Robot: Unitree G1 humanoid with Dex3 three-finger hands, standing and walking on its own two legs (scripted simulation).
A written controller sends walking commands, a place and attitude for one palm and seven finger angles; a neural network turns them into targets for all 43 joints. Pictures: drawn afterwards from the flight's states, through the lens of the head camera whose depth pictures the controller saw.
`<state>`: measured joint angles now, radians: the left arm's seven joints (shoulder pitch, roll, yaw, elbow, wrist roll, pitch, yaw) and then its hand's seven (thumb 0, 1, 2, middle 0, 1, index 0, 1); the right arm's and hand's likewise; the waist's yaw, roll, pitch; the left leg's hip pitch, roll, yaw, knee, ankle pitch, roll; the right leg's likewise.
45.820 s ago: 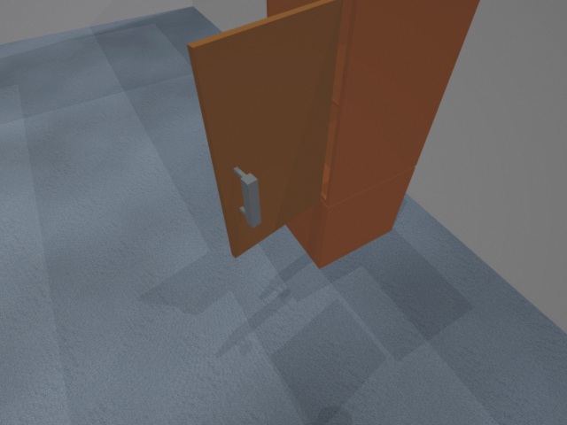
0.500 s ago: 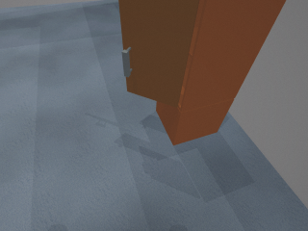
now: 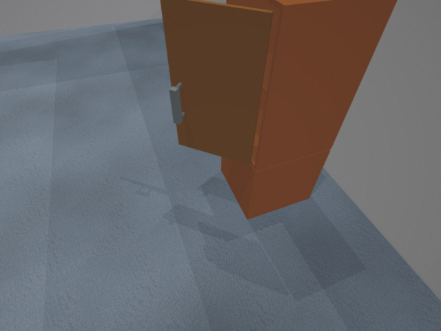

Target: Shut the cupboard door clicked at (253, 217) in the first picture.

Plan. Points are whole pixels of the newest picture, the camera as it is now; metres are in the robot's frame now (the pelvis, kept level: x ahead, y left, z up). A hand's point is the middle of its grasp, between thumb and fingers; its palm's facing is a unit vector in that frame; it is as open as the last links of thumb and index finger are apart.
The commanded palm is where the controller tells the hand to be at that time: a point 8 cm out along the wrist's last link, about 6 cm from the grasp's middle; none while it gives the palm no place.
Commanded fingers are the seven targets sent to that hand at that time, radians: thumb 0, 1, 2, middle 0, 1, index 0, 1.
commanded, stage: let the arm hang, fingers relaxed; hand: left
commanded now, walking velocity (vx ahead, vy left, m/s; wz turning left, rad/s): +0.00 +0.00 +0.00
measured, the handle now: (178, 103) +0.90 +0.20 -0.11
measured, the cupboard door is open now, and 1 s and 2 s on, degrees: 47 47 47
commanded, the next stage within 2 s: look to check the result in 0.04 s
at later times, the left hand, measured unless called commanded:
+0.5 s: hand out of the picture +0.06 +0.21 -0.16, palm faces +0.00 -0.95 -0.30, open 7.3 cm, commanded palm none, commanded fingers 0.00 0.90 0.90 -0.20 -0.30 -0.20 -0.30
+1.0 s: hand out of the picture +0.06 +0.18 -0.18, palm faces +0.13 -0.96 -0.25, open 7.3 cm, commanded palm none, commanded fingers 0.00 0.90 0.90 -0.20 -0.30 -0.20 -0.30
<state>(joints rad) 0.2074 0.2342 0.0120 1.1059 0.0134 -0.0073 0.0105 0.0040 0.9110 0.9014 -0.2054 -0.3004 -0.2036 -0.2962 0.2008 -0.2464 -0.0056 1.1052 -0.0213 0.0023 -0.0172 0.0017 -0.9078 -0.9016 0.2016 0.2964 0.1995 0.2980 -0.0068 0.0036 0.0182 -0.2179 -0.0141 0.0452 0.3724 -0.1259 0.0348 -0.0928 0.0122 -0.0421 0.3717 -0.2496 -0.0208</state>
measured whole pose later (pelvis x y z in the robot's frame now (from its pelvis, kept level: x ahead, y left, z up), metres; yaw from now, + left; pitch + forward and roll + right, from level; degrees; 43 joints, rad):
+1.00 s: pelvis +0.04 -0.02 -0.01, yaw +6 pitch -2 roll +0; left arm 0.22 0.20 0.05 1.02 0.02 0.02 0.04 0.00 0.91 0.90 -0.21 -0.30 -0.21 -0.30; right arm 0.21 -0.20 -0.02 1.06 -0.02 0.07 -0.02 0.00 -0.91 -0.90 0.20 0.30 0.20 0.30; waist -0.01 -0.01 0.09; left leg -0.35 0.01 0.03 0.82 -0.45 -0.01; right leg -0.05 0.00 -0.15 0.48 -0.39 -0.06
